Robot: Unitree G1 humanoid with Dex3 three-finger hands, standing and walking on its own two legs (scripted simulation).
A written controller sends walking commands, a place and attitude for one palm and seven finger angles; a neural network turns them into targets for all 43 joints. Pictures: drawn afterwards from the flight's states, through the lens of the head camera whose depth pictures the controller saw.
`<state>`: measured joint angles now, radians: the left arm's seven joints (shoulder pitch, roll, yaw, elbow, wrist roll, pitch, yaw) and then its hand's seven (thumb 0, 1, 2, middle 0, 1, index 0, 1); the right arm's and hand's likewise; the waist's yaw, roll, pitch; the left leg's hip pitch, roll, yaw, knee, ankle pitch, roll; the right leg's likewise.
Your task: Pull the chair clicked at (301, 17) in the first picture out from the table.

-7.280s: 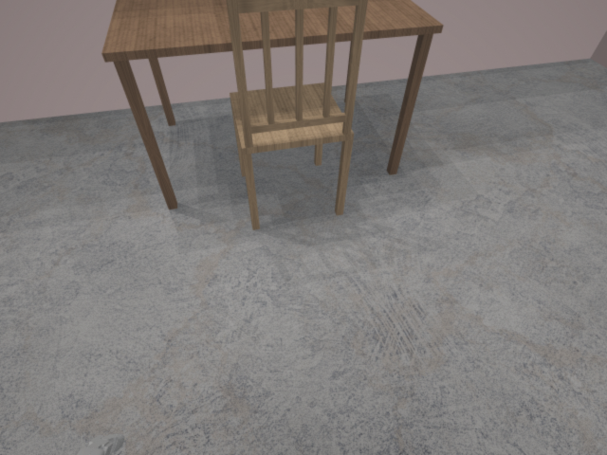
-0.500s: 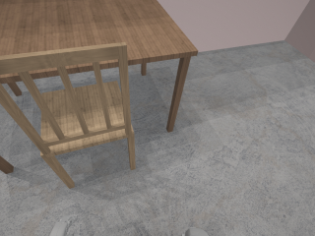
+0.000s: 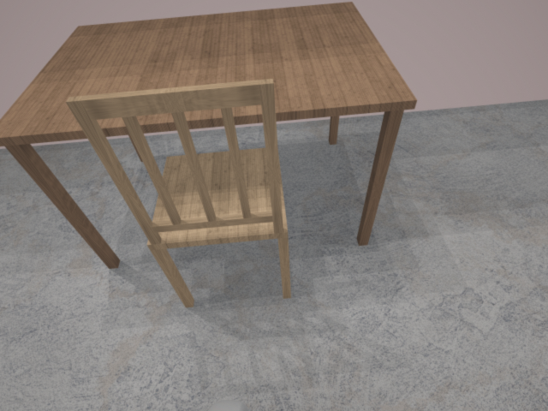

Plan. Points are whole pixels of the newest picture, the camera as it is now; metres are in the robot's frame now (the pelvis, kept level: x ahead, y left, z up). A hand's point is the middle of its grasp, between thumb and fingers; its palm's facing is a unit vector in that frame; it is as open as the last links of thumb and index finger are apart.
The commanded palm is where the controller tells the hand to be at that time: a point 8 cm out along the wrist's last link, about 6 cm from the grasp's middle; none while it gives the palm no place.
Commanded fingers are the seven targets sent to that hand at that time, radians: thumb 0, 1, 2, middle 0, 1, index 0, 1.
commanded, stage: take the last steps up to it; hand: left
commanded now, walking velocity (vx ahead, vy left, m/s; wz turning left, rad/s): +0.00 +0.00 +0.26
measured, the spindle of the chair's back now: (197, 173) +0.64 +0.21 -0.07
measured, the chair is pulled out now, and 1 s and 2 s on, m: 0.00 0.00 0.00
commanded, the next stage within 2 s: come to a stop and stand still in 0.70 s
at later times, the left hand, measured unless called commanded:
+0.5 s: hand out of the picture +0.02 +0.26 -0.18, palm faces +0.13 -0.98 -0.17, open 7.4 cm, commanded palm none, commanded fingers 0.00 0.90 0.90 -0.20 -0.30 -0.20 -0.30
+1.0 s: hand (174, 358) +0.25 +0.21 -0.17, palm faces +0.06 -0.97 -0.23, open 7.2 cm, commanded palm none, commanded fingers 0.00 0.90 0.90 -0.20 -0.30 -0.20 -0.30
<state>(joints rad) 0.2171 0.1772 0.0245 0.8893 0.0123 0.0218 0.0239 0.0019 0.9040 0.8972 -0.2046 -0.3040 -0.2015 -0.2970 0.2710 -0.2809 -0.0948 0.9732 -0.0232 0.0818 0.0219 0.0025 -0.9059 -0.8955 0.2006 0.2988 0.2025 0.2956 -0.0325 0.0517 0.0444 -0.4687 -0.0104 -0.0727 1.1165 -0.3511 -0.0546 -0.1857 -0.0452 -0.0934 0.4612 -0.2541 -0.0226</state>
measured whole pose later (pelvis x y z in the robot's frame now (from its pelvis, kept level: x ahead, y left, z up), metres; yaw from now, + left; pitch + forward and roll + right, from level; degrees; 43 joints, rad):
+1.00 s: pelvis +0.18 +0.03 -0.01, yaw +2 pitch -1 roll +0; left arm 0.18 0.15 0.03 1.04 0.02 -0.01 0.03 -0.01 0.94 0.90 -0.20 -0.30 -0.20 -0.30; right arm 0.27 -0.14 -0.04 1.07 0.00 0.02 -0.03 0.00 -0.91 -0.90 0.20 0.30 0.20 0.30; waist -0.02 0.04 0.05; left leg -0.44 0.05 0.00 0.92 -0.40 -0.02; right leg -0.26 0.03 -0.10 0.46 -0.19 -0.07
